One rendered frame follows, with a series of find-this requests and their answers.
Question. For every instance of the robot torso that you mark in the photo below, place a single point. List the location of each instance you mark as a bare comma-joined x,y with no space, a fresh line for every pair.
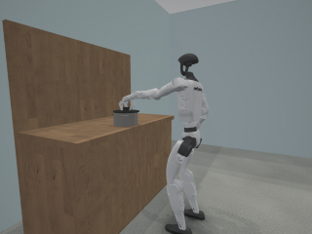
189,108

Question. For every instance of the right robot upper arm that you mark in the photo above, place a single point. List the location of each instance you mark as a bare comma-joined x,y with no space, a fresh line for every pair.
204,105

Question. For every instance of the table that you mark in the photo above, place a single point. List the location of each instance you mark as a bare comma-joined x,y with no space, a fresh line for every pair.
78,173

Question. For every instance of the right robot forearm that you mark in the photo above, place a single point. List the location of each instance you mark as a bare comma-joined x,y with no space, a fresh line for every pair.
199,123

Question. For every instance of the lid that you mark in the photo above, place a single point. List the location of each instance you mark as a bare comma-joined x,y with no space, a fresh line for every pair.
126,111

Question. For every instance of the left robot hand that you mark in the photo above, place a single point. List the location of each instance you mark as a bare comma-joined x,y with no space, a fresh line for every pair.
125,100

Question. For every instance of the left robot upper arm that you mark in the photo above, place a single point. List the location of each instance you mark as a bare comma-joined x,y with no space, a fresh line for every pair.
177,85

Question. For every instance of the pot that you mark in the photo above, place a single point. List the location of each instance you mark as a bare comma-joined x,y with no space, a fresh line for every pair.
125,119

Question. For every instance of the robot right shin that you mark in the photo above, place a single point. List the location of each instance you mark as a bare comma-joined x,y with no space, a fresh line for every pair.
191,193

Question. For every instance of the left robot forearm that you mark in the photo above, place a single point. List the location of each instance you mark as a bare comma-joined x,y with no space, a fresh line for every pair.
144,94

